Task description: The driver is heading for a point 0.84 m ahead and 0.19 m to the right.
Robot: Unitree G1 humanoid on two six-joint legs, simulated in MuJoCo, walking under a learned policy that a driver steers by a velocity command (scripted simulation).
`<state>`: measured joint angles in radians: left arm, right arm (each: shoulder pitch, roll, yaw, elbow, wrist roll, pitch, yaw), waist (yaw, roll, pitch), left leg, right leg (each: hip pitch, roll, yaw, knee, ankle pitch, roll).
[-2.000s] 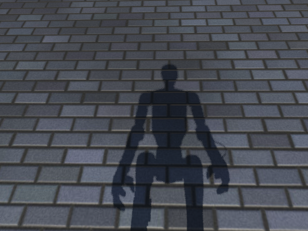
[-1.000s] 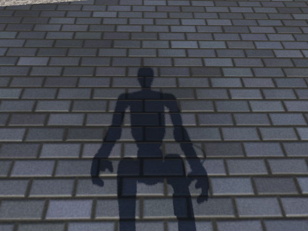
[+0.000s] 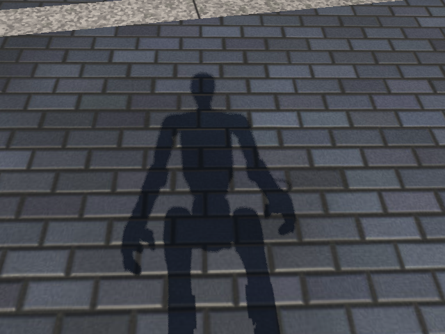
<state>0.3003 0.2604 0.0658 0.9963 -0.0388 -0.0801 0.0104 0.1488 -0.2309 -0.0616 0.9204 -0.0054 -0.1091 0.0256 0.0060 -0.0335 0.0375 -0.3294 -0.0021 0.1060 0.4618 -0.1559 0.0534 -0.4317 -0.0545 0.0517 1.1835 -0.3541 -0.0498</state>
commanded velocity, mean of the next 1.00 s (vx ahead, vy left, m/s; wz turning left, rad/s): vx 0.50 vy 0.00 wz -0.37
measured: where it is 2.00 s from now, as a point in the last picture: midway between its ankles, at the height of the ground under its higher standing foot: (279, 226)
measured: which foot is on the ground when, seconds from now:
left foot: down 0.00-0.44, up 0.46-0.90, down 0.92-1.00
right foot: up 0.00-0.40, down 0.42-0.94, up 0.96-1.00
